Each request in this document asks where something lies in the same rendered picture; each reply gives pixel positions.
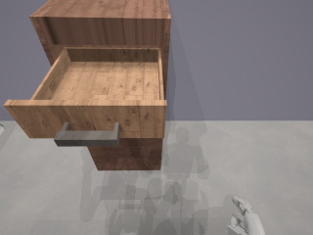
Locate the cabinet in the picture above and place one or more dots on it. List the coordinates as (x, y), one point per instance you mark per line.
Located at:
(110, 24)

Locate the right robot hand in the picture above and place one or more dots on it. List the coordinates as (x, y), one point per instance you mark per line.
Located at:
(250, 224)

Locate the handle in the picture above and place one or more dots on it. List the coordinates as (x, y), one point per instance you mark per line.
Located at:
(87, 138)

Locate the drawer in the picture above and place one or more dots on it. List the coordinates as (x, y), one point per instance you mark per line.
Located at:
(92, 88)

